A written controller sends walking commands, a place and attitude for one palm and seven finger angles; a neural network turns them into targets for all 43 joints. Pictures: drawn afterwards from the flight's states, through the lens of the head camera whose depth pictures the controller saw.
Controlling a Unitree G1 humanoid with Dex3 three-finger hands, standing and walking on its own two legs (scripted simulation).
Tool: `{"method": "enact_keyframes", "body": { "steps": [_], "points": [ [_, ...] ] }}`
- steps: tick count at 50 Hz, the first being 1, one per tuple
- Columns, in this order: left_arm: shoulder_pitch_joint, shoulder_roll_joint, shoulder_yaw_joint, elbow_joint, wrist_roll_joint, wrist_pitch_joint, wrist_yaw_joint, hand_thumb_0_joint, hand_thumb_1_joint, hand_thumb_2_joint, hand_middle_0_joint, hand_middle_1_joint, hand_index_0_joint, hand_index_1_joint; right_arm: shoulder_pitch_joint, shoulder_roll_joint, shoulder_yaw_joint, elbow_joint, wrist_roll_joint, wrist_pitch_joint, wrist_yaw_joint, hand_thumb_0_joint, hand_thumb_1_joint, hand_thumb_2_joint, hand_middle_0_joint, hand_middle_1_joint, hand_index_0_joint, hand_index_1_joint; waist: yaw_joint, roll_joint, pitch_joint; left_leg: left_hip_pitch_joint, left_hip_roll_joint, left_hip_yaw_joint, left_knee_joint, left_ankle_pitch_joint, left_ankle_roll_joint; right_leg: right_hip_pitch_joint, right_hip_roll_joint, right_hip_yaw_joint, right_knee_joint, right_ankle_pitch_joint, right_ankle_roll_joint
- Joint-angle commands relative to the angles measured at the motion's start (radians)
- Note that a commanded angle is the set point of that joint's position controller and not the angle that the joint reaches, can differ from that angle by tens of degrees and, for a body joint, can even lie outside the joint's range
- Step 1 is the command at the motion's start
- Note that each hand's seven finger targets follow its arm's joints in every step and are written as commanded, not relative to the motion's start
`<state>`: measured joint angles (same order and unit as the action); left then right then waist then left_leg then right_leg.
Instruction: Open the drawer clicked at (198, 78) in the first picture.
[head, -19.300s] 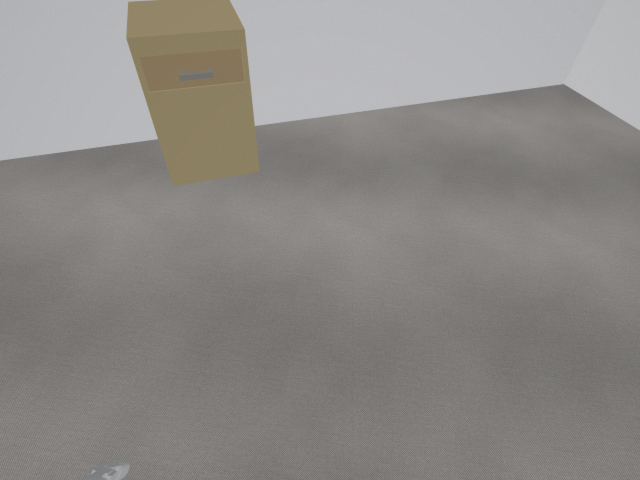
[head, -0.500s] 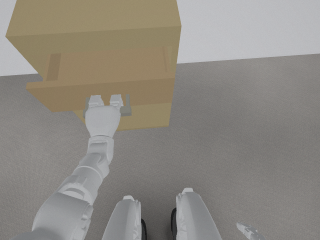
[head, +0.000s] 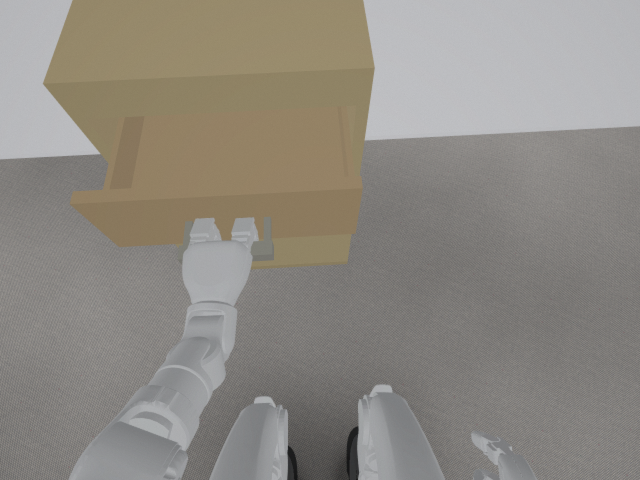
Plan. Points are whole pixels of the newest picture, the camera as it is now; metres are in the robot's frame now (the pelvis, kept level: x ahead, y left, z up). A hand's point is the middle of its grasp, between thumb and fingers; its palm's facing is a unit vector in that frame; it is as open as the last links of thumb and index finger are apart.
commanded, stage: pull the drawer open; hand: left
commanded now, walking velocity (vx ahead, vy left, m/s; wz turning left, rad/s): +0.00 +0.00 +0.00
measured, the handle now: (227, 239) +0.44 +0.14 -0.07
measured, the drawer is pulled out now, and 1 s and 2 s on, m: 0.14 0.23 0.30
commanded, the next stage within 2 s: open the thumb to release the handle in 1.98 s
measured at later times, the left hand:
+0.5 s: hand (228, 307) +0.35 +0.13 -0.09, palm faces -0.05 -0.07 -1.00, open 5.5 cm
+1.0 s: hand (227, 338) +0.30 +0.13 -0.09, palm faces -0.06 -0.08 -0.99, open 5.5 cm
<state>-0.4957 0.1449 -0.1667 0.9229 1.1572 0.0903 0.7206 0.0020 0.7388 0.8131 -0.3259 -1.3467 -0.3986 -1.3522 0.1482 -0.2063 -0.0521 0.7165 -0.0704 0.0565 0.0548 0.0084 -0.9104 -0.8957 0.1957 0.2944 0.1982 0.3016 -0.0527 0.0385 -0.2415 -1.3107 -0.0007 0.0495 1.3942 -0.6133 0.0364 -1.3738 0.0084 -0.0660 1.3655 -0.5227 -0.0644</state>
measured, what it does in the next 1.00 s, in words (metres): stands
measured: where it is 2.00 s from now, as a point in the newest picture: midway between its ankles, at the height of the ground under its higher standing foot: outside the picture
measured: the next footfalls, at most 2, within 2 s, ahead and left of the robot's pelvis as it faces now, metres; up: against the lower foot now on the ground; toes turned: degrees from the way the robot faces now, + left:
none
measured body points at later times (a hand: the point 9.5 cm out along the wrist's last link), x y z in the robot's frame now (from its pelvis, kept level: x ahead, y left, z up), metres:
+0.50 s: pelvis +0.00 -0.01 +0.00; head +0.13 -0.02 +0.43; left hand +0.34 +0.13 -0.03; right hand +0.13 -0.25 -0.15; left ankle +0.01 +0.10 -0.59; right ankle +0.05 -0.09 -0.59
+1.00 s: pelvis +0.00 -0.01 +0.00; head +0.12 -0.03 +0.44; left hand +0.30 +0.13 -0.03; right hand +0.16 -0.24 -0.14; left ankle +0.01 +0.10 -0.59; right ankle +0.05 -0.09 -0.59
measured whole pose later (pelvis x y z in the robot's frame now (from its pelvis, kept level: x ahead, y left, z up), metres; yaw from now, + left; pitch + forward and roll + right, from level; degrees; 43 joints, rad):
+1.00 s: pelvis +0.00 -0.01 +0.00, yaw +1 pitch +27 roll +1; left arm -0.14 0.13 -0.23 0.62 1.19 0.08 0.70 0.01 0.73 0.80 -0.31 -1.35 -0.41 -1.35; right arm 0.11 -0.20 -0.04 0.66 -0.07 0.05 0.03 0.01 -0.91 -0.90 0.20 0.29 0.20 0.30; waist 0.00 0.02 -0.25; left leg -1.25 0.00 0.04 1.39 -0.62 0.01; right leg -1.32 0.01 -0.07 1.38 -0.54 -0.09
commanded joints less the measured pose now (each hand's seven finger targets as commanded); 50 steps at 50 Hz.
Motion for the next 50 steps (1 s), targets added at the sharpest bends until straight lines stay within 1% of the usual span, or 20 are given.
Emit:
{"method": "enact_keyframes", "body": {
  "steps": [1,4,6,7,10,13,17,18,20,21,23,25,29,31,34,36,38,40,44,50],
  "points": [
    [-0.119,0.084,0.041,-0.144,-0.008,0.003,0.026,0.000,0.900,0.900,-0.400,-1.350,-0.400,-1.350,0.066,-0.123,-0.043,-0.085,0.006,-0.028,-0.012,0.000,-0.900,-0.900,0.200,0.300,0.200,0.300,0.002,-0.059,-0.448,0.183,-0.039,-0.035,-0.157,0.282,-0.001,0.447,0.012,0.078,-0.180,0.331,0.021],
    [-0.080,0.068,0.027,-0.149,-0.005,0.007,0.024,0.000,0.900,0.900,-0.400,-1.350,-0.400,-1.350,0.063,-0.120,-0.044,-0.088,0.006,-0.023,-0.012,0.000,-0.900,-0.900,0.200,0.300,0.200,0.300,-0.003,-0.086,-0.435,0.190,-0.038,-0.036,-0.156,0.285,0.000,0.444,0.012,0.076,-0.185,0.335,0.022],
    [-0.068,0.066,0.025,-0.174,-0.001,0.005,0.025,0.000,0.900,0.900,-0.400,-1.350,-0.400,-1.350,0.056,-0.121,-0.044,-0.092,0.005,-0.023,-0.012,0.000,-0.900,-0.900,0.200,0.300,0.200,0.300,0.003,-0.074,-0.438,0.199,-0.037,-0.039,-0.158,0.291,-0.001,0.437,0.012,0.072,-0.180,0.336,0.019],
    [-0.055,0.044,0.006,-0.176,-0.001,0.007,0.023,0.000,0.900,0.900,-0.400,-1.350,-0.400,-1.350,0.053,-0.118,-0.045,-0.093,0.004,-0.022,-0.011,0.000,-0.900,-0.900,0.200,0.300,0.200,0.300,0.000,-0.071,-0.435,0.204,-0.038,-0.035,-0.155,0.290,-0.001,0.436,0.012,0.074,-0.184,0.340,0.020],
    [-0.053,0.055,0.016,-0.164,0.000,0.010,0.024,0.000,0.900,0.900,-0.400,-1.350,-0.400,-1.350,0.045,-0.119,-0.042,-0.093,0.005,-0.026,-0.014,0.000,-0.900,-0.900,0.200,0.300,0.200,0.300,-0.002,-0.087,-0.391,0.185,-0.038,-0.039,-0.160,0.262,0.000,0.419,0.013,0.072,-0.193,0.296,0.018],
    [-0.049,0.049,0.003,-0.186,0.005,0.005,0.026,0.000,0.900,0.900,-0.400,-1.350,-0.400,-1.350,0.041,-0.118,-0.041,-0.094,0.004,-0.029,-0.017,0.000,-0.900,-0.900,0.200,0.300,0.200,0.300,-0.002,-0.092,-0.402,0.186,-0.039,-0.036,-0.156,0.245,0.002,0.421,0.011,0.079,-0.197,0.278,0.020],
    [0.021,0.027,-0.014,-0.214,0.004,0.013,0.022,0.000,0.900,0.900,-0.400,-1.350,-0.400,-1.350,0.033,-0.117,-0.043,-0.107,0.003,-0.022,-0.014,0.000,-0.900,-0.900,0.200,0.300,0.200,0.300,0.012,-0.079,-0.422,0.216,-0.040,-0.039,-0.164,0.267,-0.001,0.429,0.010,0.069,-0.191,0.299,0.017],
    [0.017,0.030,-0.014,-0.217,0.002,0.013,0.020,0.000,0.900,0.900,-0.400,-1.350,-0.400,-1.350,0.030,-0.115,-0.043,-0.105,0.004,-0.022,-0.015,0.000,-0.900,-0.900,0.200,0.300,0.200,0.300,0.007,-0.095,-0.407,0.205,-0.039,-0.034,-0.160,0.257,0.001,0.433,0.010,0.076,-0.199,0.297,0.020],
    [0.046,0.057,0.011,-0.242,0.000,0.010,0.018,0.000,0.900,0.900,-0.400,-1.350,-0.400,-1.350,0.026,-0.114,-0.040,-0.112,0.003,-0.026,-0.017,0.000,-0.900,-0.900,0.200,0.300,0.200,0.300,0.019,-0.100,-0.415,0.190,-0.043,-0.034,-0.157,0.261,0.000,0.461,0.010,0.083,-0.197,0.317,0.018],
    [0.072,0.047,0.000,-0.241,0.002,0.012,0.016,0.000,0.900,0.900,-0.400,-1.350,-0.400,-1.350,0.024,-0.113,-0.039,-0.115,0.005,-0.024,-0.017,0.000,-0.900,-0.900,0.200,0.300,0.200,0.300,0.024,-0.096,-0.412,0.194,-0.043,-0.034,-0.161,0.256,-0.001,0.460,0.010,0.083,-0.198,0.309,0.018],
    [0.071,0.031,-0.018,-0.252,0.002,0.011,0.014,0.000,0.900,0.900,-0.400,-1.350,-0.400,-1.350,0.016,-0.112,-0.039,-0.116,0.006,-0.024,-0.017,0.000,-0.900,-0.900,0.200,0.300,0.200,0.300,0.016,-0.095,-0.387,0.199,-0.041,-0.035,-0.164,0.240,0.000,0.438,0.010,0.081,-0.206,0.281,0.018],
    [0.094,0.044,-0.006,-0.269,0.005,0.009,0.014,0.000,0.900,0.900,-0.400,-1.350,-0.400,-1.350,0.009,-0.111,-0.038,-0.122,0.005,-0.027,-0.019,0.000,-0.900,-0.900,0.200,0.300,0.200,0.300,0.024,-0.090,-0.389,0.196,-0.042,-0.034,-0.162,0.243,0.000,0.444,0.012,0.084,-0.205,0.283,0.016],
    [0.110,0.017,-0.039,-0.286,0.008,0.005,0.012,0.000,0.900,0.900,-0.400,-1.350,-0.400,-1.350,-0.001,-0.109,-0.035,-0.126,0.005,-0.028,-0.019,0.000,-0.900,-0.900,0.200,0.300,0.200,0.300,0.017,-0.091,-0.367,0.202,-0.041,-0.035,-0.164,0.216,0.001,0.419,0.008,0.082,-0.214,0.240,0.017],
    [0.126,0.041,-0.017,-0.284,0.013,0.003,0.013,0.000,0.900,0.900,-0.400,-1.350,-0.400,-1.350,-0.002,-0.109,-0.034,-0.127,0.004,-0.031,-0.023,0.000,-0.900,-0.900,0.200,0.300,0.200,0.300,0.024,-0.103,-0.364,0.184,-0.043,-0.034,-0.156,0.215,0.001,0.426,0.008,0.087,-0.209,0.243,0.017],
    [0.147,0.024,-0.035,-0.308,0.014,0.002,0.012,0.000,0.900,0.900,-0.400,-1.350,-0.400,-1.350,-0.007,-0.107,-0.033,-0.131,0.003,-0.035,-0.024,0.000,-0.900,-0.900,0.200,0.300,0.200,0.300,0.023,-0.112,-0.370,0.186,-0.044,-0.032,-0.153,0.212,0.002,0.438,0.005,0.092,-0.213,0.253,0.020],
    [0.198,0.043,-0.015,-0.331,0.014,0.002,0.011,0.000,0.900,0.900,-0.400,-1.350,-0.400,-1.350,-0.012,-0.106,-0.034,-0.139,0.003,-0.034,-0.024,0.000,-0.900,-0.900,0.200,0.300,0.200,0.300,0.042,-0.102,-0.393,0.187,-0.047,-0.029,-0.152,0.231,0.000,0.464,0.004,0.098,-0.204,0.290,0.017],
    [0.229,0.034,-0.025,-0.348,0.008,0.004,0.006,0.000,0.900,0.900,-0.400,-1.350,-0.400,-1.350,-0.018,-0.103,-0.032,-0.143,0.003,-0.034,-0.025,0.000,-0.900,-0.900,0.200,0.300,0.200,0.300,0.040,-0.119,-0.384,0.181,-0.047,-0.027,-0.150,0.225,0.000,0.476,0.002,0.106,-0.212,0.301,0.021],
    [0.257,0.050,-0.010,-0.368,0.005,0.004,0.002,0.000,0.900,0.900,-0.400,-1.350,-0.400,-1.350,-0.024,-0.102,-0.030,-0.151,0.004,-0.035,-0.026,0.000,-0.900,-0.900,0.200,0.300,0.200,0.300,0.044,-0.130,-0.376,0.168,-0.048,-0.027,-0.147,0.223,0.000,0.489,0.002,0.113,-0.215,0.311,0.019],
    [0.276,0.051,-0.018,-0.384,0.019,-0.001,0.003,0.000,0.900,0.900,-0.400,-1.350,-0.400,-1.350,-0.031,-0.101,-0.026,-0.154,0.006,-0.036,-0.029,0.000,-0.900,-0.900,0.200,0.300,0.200,0.300,0.043,-0.114,-0.341,0.166,-0.046,-0.028,-0.149,0.198,-0.003,0.455,0.003,0.111,-0.218,0.256,0.017],
    [0.329,0.037,-0.031,-0.418,0.025,0.002,0.003,0.000,0.900,0.900,-0.400,-1.350,-0.400,-1.350,-0.049,-0.100,-0.025,-0.168,0.004,-0.042,-0.030,0.000,-0.900,-0.900,0.200,0.300,0.200,0.300,0.047,-0.113,-0.345,0.173,-0.046,-0.031,-0.146,0.197,-0.001,0.446,0.004,0.106,-0.213,0.246,0.014]
  ]
}}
